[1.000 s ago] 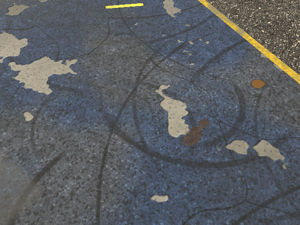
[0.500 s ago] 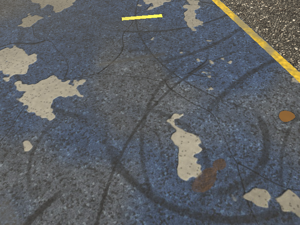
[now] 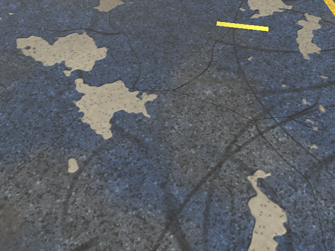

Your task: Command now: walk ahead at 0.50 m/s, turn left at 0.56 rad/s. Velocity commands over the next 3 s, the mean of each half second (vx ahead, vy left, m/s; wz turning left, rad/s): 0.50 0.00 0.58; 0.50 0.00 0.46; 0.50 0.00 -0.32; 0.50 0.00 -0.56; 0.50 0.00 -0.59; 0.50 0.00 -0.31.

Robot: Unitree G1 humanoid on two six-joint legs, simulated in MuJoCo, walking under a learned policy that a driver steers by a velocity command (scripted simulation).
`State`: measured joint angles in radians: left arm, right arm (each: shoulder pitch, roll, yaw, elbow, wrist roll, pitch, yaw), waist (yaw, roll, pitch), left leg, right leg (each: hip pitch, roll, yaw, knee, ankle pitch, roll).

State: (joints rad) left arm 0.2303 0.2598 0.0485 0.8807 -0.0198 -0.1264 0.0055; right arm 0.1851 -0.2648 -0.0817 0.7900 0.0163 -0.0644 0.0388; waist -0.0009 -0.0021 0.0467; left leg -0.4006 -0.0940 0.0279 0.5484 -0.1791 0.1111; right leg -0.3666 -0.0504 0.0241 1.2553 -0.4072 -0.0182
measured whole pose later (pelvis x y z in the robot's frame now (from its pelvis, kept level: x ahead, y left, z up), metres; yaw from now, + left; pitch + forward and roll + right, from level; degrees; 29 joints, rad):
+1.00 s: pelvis +0.49 +0.11 +0.00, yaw +31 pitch +2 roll -1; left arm 0.32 0.30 0.05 0.88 -0.04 -0.08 -0.01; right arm 0.12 -0.26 -0.06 0.63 0.01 -0.05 0.03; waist 0.04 -0.01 0.05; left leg -0.44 -0.02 0.04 0.59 -0.20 0.07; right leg -0.27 -0.08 -0.03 1.12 -0.49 0.00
